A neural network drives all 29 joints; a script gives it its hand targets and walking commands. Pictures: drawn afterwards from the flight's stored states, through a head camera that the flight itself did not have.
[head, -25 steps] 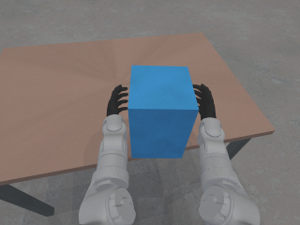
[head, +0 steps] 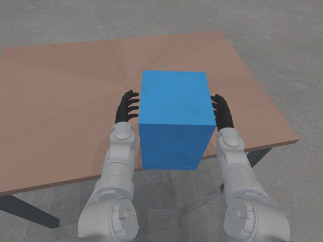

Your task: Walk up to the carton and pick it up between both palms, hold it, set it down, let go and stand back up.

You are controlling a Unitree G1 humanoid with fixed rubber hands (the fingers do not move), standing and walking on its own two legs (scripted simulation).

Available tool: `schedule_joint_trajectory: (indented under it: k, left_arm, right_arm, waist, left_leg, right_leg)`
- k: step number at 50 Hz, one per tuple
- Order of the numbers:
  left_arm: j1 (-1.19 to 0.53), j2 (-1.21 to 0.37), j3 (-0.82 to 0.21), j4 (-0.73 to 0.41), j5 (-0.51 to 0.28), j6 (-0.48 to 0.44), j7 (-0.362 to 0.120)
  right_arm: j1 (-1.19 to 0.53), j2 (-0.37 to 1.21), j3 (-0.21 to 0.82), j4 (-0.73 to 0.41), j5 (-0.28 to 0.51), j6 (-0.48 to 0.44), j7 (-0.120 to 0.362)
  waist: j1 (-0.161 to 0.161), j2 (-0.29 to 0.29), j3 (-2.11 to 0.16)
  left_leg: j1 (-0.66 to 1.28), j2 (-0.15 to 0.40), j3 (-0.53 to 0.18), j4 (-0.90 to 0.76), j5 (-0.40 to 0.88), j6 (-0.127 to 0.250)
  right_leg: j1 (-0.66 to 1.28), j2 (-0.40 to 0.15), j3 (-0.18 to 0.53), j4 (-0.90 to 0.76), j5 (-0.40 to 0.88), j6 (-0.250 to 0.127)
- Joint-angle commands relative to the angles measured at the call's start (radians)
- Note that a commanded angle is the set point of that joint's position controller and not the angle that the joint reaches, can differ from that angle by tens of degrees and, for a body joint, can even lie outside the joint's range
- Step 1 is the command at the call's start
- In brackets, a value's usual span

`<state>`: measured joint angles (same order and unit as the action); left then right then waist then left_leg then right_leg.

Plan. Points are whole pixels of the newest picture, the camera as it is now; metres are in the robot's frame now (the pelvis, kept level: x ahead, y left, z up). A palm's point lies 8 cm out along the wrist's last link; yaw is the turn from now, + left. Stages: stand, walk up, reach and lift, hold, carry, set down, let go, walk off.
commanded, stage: set down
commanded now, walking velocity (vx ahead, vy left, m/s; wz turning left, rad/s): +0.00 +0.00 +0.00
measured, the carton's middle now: (171, 124) +0.42 +0.00 +0.02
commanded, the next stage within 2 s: none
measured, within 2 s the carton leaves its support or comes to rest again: neither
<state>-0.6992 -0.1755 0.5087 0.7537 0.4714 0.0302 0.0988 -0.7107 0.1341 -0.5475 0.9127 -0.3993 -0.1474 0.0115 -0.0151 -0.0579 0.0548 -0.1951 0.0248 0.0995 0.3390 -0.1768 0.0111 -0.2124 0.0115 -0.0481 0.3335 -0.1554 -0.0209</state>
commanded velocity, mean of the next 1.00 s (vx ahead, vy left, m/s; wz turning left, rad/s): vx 0.00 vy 0.00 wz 0.00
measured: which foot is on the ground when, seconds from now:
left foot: down 0.00-1.00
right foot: down 0.00-1.00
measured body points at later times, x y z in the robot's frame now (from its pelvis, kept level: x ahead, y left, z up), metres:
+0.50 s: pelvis +0.01 +0.00 -0.01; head +0.06 +0.00 +0.43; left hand +0.43 +0.16 +0.04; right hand +0.45 -0.17 +0.06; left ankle +0.00 +0.11 -0.75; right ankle +0.01 -0.10 -0.75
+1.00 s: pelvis -0.02 -0.02 -0.01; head +0.00 -0.01 +0.44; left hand +0.44 +0.15 +0.15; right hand +0.45 -0.17 +0.16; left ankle +0.00 +0.11 -0.75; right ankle +0.01 -0.10 -0.75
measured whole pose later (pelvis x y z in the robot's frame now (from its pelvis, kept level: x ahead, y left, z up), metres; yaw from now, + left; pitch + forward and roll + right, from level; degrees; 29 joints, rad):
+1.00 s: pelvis -0.02 -0.02 -0.01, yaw +0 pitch +9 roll +0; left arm -1.05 0.16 0.11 1.04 -0.11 0.23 0.17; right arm -1.05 -0.24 0.01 1.12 0.31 0.17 -0.13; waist 0.02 -0.02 -0.14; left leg -0.41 0.06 0.08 0.43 -0.17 -0.01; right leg -0.41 0.04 -0.06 0.38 -0.13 -0.05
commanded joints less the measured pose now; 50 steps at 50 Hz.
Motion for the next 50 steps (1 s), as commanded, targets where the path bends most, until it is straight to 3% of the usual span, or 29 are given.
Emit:
schedule_joint_trajectory:
  k: [1, 5, 8, 10, 13, 15, 18, 19, 21, 22, 25, 27, 30, 31, 32, 34, 35, 36, 37, 39, 42, 44, 45, 46, 49, 50]
  left_arm:
    - [-0.533, 0.046, -0.236, -0.061, -0.163, -0.083, 0.086]
    - [-0.541, 0.125, -0.274, 0.088, -0.263, -0.143, 0.142]
    - [-0.539, 0.174, -0.284, 0.168, -0.298, -0.192, 0.142]
    - [-0.503, 0.184, -0.305, 0.225, -0.315, -0.214, 0.141]
    - [-0.499, 0.196, -0.295, 0.24, -0.329, -0.253, 0.127]
    - [-0.488, 0.228, -0.28, 0.253, -0.33, -0.274, 0.115]
    - [-0.489, 0.257, -0.275, 0.226, -0.342, -0.28, 0.097]
    - [-0.501, 0.272, -0.282, 0.262, -0.357, -0.278, 0.088]
    - [-0.532, 0.323, -0.285, 0.143, -0.393, -0.274, 0.086]
    - [-0.55, 0.33, -0.32, 0.15, -0.418, -0.269, 0.082]
    - [-0.613, 0.336, -0.377, 0.037, -0.473, -0.241, 0.086]
    - [-0.634, 0.332, -0.421, 0.02, -0.51, -0.197, 0.084]
    - [-0.662, 0.349, -0.44, 0.048, -0.553, -0.122, 0.073]
    - [-0.691, 0.364, -0.454, 0.054, -0.554, -0.097, 0.071]
    - [-0.696, 0.369, -0.464, 0.058, -0.566, -0.072, 0.07]
    - [-0.706, 0.392, -0.453, 0.119, -0.581, -0.017, 0.068]
    - [-0.727, 0.404, -0.457, 0.084, -0.597, 0.006, 0.074]
    - [-0.731, 0.407, -0.458, 0.155, -0.604, 0.028, 0.073]
    - [-0.732, 0.427, -0.438, 0.153, -0.604, 0.044, 0.074]
    - [-0.794, 0.456, -0.443, 0.161, -0.605, 0.071, 0.076]
    - [-0.846, 0.474, -0.451, 0.175, -0.623, 0.106, 0.08]
    - [-0.848, 0.486, -0.421, 0.17, -0.604, 0.121, 0.086]
    - [-0.847, 0.471, -0.426, 0.18, -0.601, 0.133, 0.087]
    - [-0.807, 0.467, -0.409, 0.185, -0.584, 0.149, 0.084]
    - [-0.773, 0.51, -0.333, 0.054, -0.544, 0.181, 0.07]
    - [-0.795, 0.512, -0.327, 0.068, -0.544, 0.187, 0.066]
  right_arm:
    - [-0.446, -0.08, 0.202, -0.034, 0.182, -0.022, -0.049]
    - [-0.512, -0.153, 0.303, -0.014, 0.299, -0.039, -0.105]
    - [-0.525, -0.227, 0.335, 0.026, 0.351, -0.081, -0.126]
    - [-0.519, -0.299, 0.347, 0.093, 0.391, -0.119, -0.13]
    - [-0.513, -0.354, 0.38, 0.167, 0.444, -0.175, -0.131]
    - [-0.515, -0.377, 0.41, 0.195, 0.469, -0.199, -0.128]
    - [-0.52, -0.405, 0.463, 0.242, 0.534, -0.213, -0.123]
    - [-0.529, -0.416, 0.484, 0.277, 0.552, -0.206, -0.118]
    - [-0.555, -0.461, 0.505, 0.178, 0.606, -0.192, -0.113]
    - [-0.567, -0.459, 0.516, 0.181, 0.62, -0.18, -0.11]
    - [-0.601, -0.498, 0.542, 0.117, 0.687, -0.133, -0.093]
    - [-0.619, -0.518, 0.555, 0.099, 0.712, -0.091, -0.08]
    - [-0.657, -0.545, 0.576, 0.075, 0.736, -0.017, -0.076]
    - [-0.673, -0.545, 0.567, 0.092, 0.731, 0.01, -0.078]
    - [-0.677, -0.535, 0.578, 0.099, 0.746, 0.039, -0.077]
    - [-0.702, -0.546, 0.583, 0.113, 0.752, 0.097, -0.075]
    - [-0.706, -0.549, 0.572, 0.094, 0.759, 0.115, -0.075]
    - [-0.732, -0.536, 0.578, 0.115, 0.745, 0.142, -0.076]
    - [-0.734, -0.53, 0.588, 0.099, 0.754, 0.162, -0.077]
    - [-0.781, -0.533, 0.562, 0.081, 0.748, 0.198, -0.085]
    - [-0.829, -0.541, 0.52, 0.049, 0.703, 0.24, -0.106]
    - [-0.827, -0.527, 0.515, 0.053, 0.688, 0.263, -0.123]
    - [-0.816, -0.529, 0.503, 0.087, 0.683, 0.273, -0.128]
    - [-0.787, -0.506, 0.525, 0.101, 0.691, 0.284, -0.132]
    - [-0.746, -0.497, 0.548, 0.007, 0.715, 0.294, -0.164]
    - [-0.771, -0.502, 0.525, 0.008, 0.697, 0.297, -0.172]
  waist:
    - [0.002, 0.102, -0.49]
    - [0.028, 0.071, -0.66]
    - [0.036, 0.075, -0.812]
    - [0.03, 0.085, -0.874]
    - [0.034, 0.099, -0.93]
    - [0.05, 0.063, -0.914]
    - [0.044, 0.032, -0.843]
    - [0.041, 0.006, -0.785]
    - [0.046, 0.003, -0.878]
    - [0.026, 0.004, -0.852]
    - [0.029, 0.055, -0.92]
    - [0.015, 0.081, -0.927]
    - [0.023, 0.054, -0.865]
    - [0.008, 0.06, -0.846]
    - [0.027, 0.07, -0.833]
    - [0.034, 0.031, -0.739]
    - [0.038, 0.039, -0.76]
    - [0.043, 0.005, -0.694]
    - [0.069, -0.006, -0.687]
    - [0.066, 0.025, -0.686]
    - [0.034, 0.001, -0.706]
    - [0.051, 0.008, -0.713]
    - [0.036, 0.034, -0.695]
    - [0.047, 0.038, -0.661]
    - [0.058, 0.012, -0.717]
    - [0.037, -0.001, -0.697]
  left_leg:
    - [0.015, 0.016, -0.001, 0.029, 0.1, -0.001]
    - [-0.086, 0.021, -0.015, 0.089, 0.108, -0.01]
    - [-0.074, 0.02, -0.028, 0.156, 0.214, -0.039]
    - [-0.016, 0.03, -0.037, 0.199, 0.355, -0.069]
    - [0.05, 0.027, -0.048, 0.263, 0.541, -0.109]
    - [-0.018, 0.02, -0.038, 0.265, 0.561, -0.117]
    - [-0.071, 0.012, -0.036, 0.237, 0.555, -0.108]
    - [-0.124, 0.01, -0.038, 0.216, 0.472, -0.102]
    - [-0.125, -0.004, -0.022, 0.188, 0.438, -0.09]
    - [-0.17, -0.008, -0.029, 0.187, 0.404, -0.082]
    - [-0.072, -0.006, -0.043, 0.184, 0.417, -0.091]
    - [0.024, -0.001, -0.055, 0.204, 0.427, -0.098]
    - [-0.007, 0.0, -0.063, 0.176, 0.319, -0.074]
    - [-0.035, -0.001, -0.068, 0.157, 0.27, -0.064]
    - [-0.038, 0.002, -0.062, 0.139, 0.23, -0.054]
    - [-0.052, 0.008, -0.068, 0.109, 0.139, -0.03]
    - [-0.036, 0.009, -0.069, 0.1, 0.136, -0.03]
    - [-0.054, 0.011, -0.07, 0.093, 0.083, -0.021]
    - [-0.068, 0.007, -0.064, 0.084, 0.069, -0.008]
    - [-0.118, 0.007, -0.06, 0.072, 0.039, -0.003]
    - [-0.105, 0.005, -0.063, 0.066, -0.012, -0.003]
    - [-0.117, -0.004, -0.046, 0.064, 0.012, -0.004]
    - [-0.105, 0.001, -0.057, 0.061, 0.018, -0.009]
    - [-0.092, -0.003, -0.062, 0.059, 0.044, -0.014]
    - [-0.098, -0.02, -0.04, 0.047, 0.155, -0.014]
    - [-0.118, -0.02, -0.054, 0.04, 0.136, -0.017]
  right_leg:
    - [0.027, 0.003, 0.005, 0.023, 0.163, 0.027]
    - [0.045, 0.009, 0.024, 0.088, 0.228, 0.021]
    - [0.039, 0.02, 0.019, 0.135, 0.346, 0.022]
    - [-0.012, 0.04, 0.003, 0.162, 0.451, 0.024]
    - [-0.061, 0.056, -0.003, 0.171, 0.563, 0.02]
    - [-0.009, 0.053, 0.003, 0.187, 0.644, 0.026]
    - [0.046, 0.046, 0.016, 0.191, 0.715, 0.041]
    - [0.061, 0.036, 0.025, 0.185, 0.669, 0.041]
    - [0.142, 0.033, 0.036, 0.186, 0.698, 0.058]
    - [0.148, 0.029, 0.044, 0.19, 0.711, 0.064]
    - [0.075, 0.037, 0.033, 0.167, 0.636, 0.061]
    - [-0.024, 0.047, 0.02, 0.134, 0.549, 0.05]
    - [-0.039, 0.035, 0.03, 0.104, 0.429, 0.043]
    - [-0.037, 0.028, 0.035, 0.095, 0.398, 0.042]
    - [-0.035, 0.024, 0.039, 0.084, 0.352, 0.041]
    - [-0.066, 0.022, 0.041, 0.058, 0.231, 0.04]
    - [-0.069, 0.025, 0.038, 0.049, 0.198, 0.036]
    - [-0.091, 0.021, 0.043, 0.039, 0.137, 0.038]
    - [-0.065, 0.019, 0.05, 0.032, 0.105, 0.038]
    - [-0.032, 0.012, 0.059, 0.037, 0.084, 0.033]
    - [0.001, 0.011, 0.061, 0.031, 0.052, 0.029]
    - [0.032, 0.009, 0.064, 0.037, 0.085, 0.032]
    - [0.015, 0.012, 0.06, 0.038, 0.099, 0.032]
    - [0.037, 0.008, 0.063, 0.031, 0.122, 0.031]
    - [0.208, 0.01, 0.072, 0.057, 0.386, 0.061]
    - [0.226, 0.008, 0.077, 0.061, 0.383, 0.061]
